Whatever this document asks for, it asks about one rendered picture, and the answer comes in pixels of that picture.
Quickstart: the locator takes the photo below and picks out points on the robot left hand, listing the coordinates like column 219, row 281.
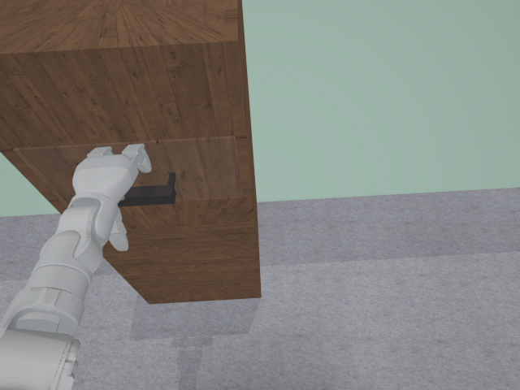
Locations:
column 112, row 175

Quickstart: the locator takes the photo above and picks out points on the drawer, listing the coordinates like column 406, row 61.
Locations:
column 206, row 167

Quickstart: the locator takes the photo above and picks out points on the cabinet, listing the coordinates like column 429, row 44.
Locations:
column 76, row 72

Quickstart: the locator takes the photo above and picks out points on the handle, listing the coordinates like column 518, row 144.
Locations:
column 151, row 195

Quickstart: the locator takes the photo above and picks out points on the robot left forearm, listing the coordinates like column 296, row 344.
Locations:
column 52, row 299

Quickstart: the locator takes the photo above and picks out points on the left robot upper arm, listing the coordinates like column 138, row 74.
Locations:
column 37, row 360

